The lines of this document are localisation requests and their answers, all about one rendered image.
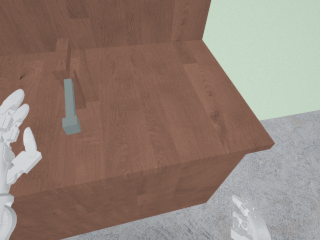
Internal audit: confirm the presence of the tap lever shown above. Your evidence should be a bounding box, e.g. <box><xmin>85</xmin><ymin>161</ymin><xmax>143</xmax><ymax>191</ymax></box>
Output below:
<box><xmin>62</xmin><ymin>78</ymin><xmax>81</xmax><ymax>135</ymax></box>

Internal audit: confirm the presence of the left robot hand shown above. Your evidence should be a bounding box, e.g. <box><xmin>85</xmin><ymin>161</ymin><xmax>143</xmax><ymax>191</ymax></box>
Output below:
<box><xmin>0</xmin><ymin>89</ymin><xmax>42</xmax><ymax>194</ymax></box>

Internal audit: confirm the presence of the right robot hand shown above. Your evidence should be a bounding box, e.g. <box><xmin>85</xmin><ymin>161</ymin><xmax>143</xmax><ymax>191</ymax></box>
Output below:
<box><xmin>230</xmin><ymin>195</ymin><xmax>271</xmax><ymax>240</ymax></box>

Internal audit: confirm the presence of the counter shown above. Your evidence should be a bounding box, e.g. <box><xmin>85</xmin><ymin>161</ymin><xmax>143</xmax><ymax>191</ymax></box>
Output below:
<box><xmin>0</xmin><ymin>0</ymin><xmax>275</xmax><ymax>240</ymax></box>

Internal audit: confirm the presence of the left robot forearm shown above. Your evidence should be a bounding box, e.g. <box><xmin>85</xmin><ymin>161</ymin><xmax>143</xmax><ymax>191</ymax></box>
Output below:
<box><xmin>0</xmin><ymin>193</ymin><xmax>17</xmax><ymax>240</ymax></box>

